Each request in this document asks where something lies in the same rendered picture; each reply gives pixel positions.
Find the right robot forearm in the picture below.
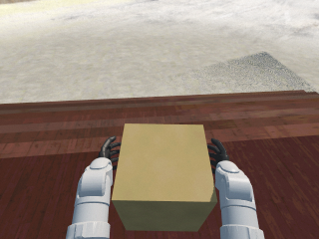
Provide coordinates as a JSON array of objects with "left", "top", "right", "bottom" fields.
[{"left": 215, "top": 160, "right": 265, "bottom": 239}]

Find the robot left hand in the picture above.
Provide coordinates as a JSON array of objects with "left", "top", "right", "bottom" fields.
[{"left": 98, "top": 135, "right": 122, "bottom": 170}]

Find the robot right hand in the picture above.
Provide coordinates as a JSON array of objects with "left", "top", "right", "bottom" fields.
[{"left": 207, "top": 138, "right": 230, "bottom": 174}]

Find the carton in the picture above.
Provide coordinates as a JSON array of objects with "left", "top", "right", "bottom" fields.
[{"left": 112, "top": 123, "right": 218, "bottom": 232}]

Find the left robot forearm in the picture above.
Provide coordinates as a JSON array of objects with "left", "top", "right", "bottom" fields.
[{"left": 66, "top": 157, "right": 114, "bottom": 239}]

